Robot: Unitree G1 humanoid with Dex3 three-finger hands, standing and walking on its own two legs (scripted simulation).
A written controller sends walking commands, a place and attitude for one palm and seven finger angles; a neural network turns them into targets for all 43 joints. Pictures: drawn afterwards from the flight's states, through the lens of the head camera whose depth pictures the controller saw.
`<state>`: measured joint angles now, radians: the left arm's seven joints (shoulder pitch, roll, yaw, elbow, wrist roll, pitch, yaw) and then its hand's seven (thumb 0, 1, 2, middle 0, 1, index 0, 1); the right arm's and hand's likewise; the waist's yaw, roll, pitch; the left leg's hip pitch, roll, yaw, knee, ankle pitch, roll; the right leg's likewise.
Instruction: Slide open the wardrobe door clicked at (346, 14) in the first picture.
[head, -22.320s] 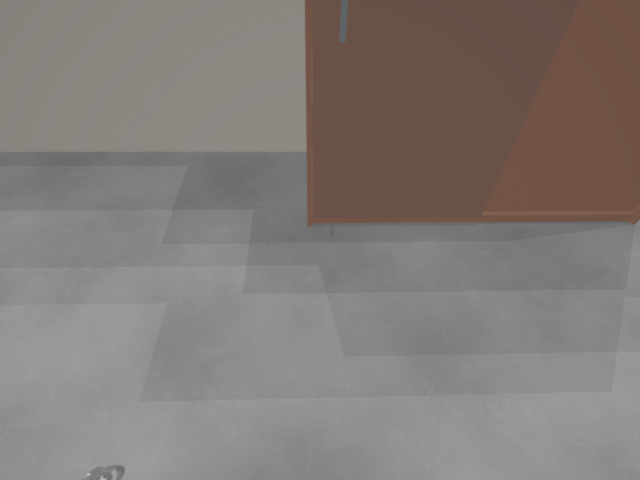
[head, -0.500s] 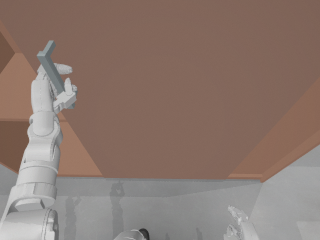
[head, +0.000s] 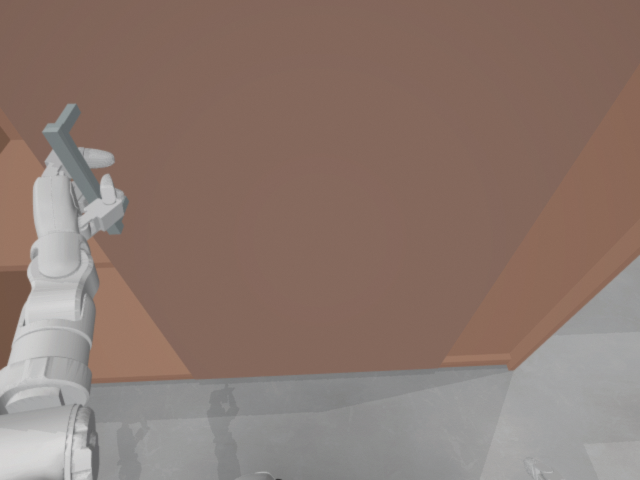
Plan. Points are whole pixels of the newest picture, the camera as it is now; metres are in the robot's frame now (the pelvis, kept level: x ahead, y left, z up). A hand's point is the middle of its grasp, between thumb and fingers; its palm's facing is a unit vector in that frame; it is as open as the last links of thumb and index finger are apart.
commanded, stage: stop walking and hold the door there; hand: left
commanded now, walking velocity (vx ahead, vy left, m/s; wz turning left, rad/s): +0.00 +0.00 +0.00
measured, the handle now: (94, 175) +0.44 +0.32 +0.14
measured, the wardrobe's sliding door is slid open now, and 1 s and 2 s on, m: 0.48 0.48 0.48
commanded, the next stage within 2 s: loosen the grip on the handle in 0.04 s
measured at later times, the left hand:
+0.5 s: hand (102, 207) +0.40 +0.30 +0.12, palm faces +0.42 -0.88 -0.22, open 11.4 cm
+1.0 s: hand (94, 204) +0.40 +0.31 +0.12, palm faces +0.42 -0.88 -0.23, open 14.0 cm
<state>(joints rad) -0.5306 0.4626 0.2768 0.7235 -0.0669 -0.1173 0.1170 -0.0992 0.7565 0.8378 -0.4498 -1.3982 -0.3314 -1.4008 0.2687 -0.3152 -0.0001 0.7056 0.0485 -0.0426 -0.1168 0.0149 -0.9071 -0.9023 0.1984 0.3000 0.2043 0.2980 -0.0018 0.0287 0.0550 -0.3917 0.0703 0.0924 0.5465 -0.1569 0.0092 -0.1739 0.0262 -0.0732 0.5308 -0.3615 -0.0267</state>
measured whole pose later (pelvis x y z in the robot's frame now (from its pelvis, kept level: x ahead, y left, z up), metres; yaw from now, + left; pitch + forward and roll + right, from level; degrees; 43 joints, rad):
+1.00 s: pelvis +0.00 +0.02 -0.01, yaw +0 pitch +5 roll -1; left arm -0.54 0.48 0.38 0.70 0.00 -0.06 0.04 -0.01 -0.55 0.20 -0.30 -1.18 -0.36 -1.23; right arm 0.28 -0.24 0.03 0.70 0.02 -0.08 -0.10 0.01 -0.90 -0.90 0.20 0.30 0.21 0.30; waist -0.03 0.01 -0.04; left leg -0.53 0.05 0.09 0.62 -0.18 0.04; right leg -0.31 0.00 -0.07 0.62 -0.39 -0.01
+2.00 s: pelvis +0.00 +0.01 -0.01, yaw +2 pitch +4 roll -2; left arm -0.14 0.51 0.51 0.38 -0.14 -0.03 -0.13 -0.01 -0.55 0.20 -0.25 -1.15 -0.25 -1.15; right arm 0.21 -0.25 0.04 0.65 0.05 -0.12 -0.14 0.02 -0.90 -0.90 0.20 0.30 0.21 0.30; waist 0.05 0.03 -0.07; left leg -0.51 0.05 0.05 0.64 -0.19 0.03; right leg -0.27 0.01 -0.10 0.61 -0.41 -0.02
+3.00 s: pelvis +0.00 +0.03 +0.01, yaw +0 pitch -3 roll -1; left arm 0.33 0.36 0.37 -0.23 -0.10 -0.07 0.09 -0.01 -0.17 0.39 -0.24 -0.92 -0.24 -0.92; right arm 0.19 -0.22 0.06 0.66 0.01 -0.21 -0.10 0.02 -0.90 -0.90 0.20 0.30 0.21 0.30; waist 0.09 0.04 0.00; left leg -0.28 0.01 0.07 0.45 -0.12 0.04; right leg -0.07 -0.01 -0.05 0.44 -0.31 0.01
